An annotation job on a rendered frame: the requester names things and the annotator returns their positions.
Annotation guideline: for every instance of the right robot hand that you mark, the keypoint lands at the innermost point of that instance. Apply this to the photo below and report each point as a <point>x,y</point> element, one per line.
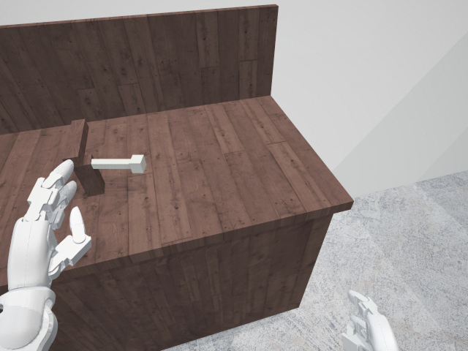
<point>373,335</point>

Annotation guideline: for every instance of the counter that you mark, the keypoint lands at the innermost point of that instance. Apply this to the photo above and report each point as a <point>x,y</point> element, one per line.
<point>224,226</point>

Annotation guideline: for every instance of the left robot forearm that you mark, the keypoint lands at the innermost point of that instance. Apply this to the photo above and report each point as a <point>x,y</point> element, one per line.
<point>27,322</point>

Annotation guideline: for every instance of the tap lever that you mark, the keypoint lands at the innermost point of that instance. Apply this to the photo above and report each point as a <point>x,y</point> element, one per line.
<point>137,163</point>

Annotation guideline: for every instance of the left robot hand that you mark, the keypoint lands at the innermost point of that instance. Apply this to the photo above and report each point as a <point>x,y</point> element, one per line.
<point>30,262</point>

